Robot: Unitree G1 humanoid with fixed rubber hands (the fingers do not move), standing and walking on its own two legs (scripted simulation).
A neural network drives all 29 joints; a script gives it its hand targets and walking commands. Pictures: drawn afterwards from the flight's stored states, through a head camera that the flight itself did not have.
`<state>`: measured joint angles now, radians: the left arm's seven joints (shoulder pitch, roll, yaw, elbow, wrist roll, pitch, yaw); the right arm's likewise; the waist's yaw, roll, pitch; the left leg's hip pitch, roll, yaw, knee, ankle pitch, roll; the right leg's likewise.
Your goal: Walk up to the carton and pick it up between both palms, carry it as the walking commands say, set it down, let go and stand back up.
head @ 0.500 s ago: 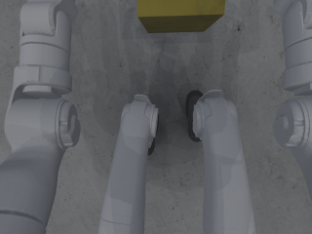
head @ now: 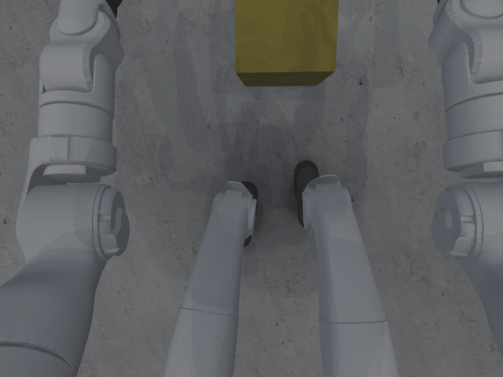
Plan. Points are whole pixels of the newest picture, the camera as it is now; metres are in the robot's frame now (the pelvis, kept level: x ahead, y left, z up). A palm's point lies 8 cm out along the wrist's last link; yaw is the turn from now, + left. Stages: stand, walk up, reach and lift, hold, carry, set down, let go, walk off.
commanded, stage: set down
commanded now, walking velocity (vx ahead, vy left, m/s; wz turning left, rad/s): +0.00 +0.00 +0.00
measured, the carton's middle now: (283, 33) +0.59 -0.01 -0.52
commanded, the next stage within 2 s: let go in 0.08 s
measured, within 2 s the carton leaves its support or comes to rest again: neither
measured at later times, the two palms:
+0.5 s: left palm (56, 64) +0.45 +0.23 -0.05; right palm out of the picture +0.45 -0.20 -0.05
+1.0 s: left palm out of the picture +0.31 +0.24 +0.05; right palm out of the picture +0.31 -0.22 +0.05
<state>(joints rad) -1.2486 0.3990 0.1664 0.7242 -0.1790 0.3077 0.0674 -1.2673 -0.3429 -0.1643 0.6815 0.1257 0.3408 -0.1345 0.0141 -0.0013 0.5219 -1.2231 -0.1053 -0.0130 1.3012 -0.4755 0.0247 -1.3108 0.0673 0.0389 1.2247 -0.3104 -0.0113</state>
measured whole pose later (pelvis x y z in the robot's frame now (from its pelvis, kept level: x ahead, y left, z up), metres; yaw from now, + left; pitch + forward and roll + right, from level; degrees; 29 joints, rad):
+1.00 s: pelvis +0.14 +0.02 +0.13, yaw +0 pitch +9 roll -2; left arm 0.18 0.18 0.04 0.46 -0.02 0.01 -0.04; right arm 0.18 -0.21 -0.07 0.47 -0.01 0.00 0.03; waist 0.01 0.05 0.01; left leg -0.31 -0.07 -0.08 0.50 -0.34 0.06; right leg -0.39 0.06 0.05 0.44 -0.21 -0.01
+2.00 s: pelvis +0.13 -0.02 +0.13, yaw +1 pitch -1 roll +0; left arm 0.23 0.32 0.05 0.81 0.04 -0.03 0.02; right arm 0.26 -0.32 -0.03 0.77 -0.03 -0.01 -0.02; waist 0.01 0.01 -0.09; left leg -0.10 -0.04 -0.10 0.49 -0.36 0.02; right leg -0.21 0.09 0.02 0.49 -0.26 -0.06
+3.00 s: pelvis +0.10 -0.02 +0.14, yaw +1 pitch -3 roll +0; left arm 0.17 0.35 0.03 1.06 0.02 -0.04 0.01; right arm 0.20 -0.35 0.00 1.01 -0.02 -0.04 -0.01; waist 0.02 0.01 -0.02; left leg -0.07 -0.06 -0.10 0.36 -0.24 0.02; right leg -0.17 0.06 0.03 0.37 -0.15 -0.05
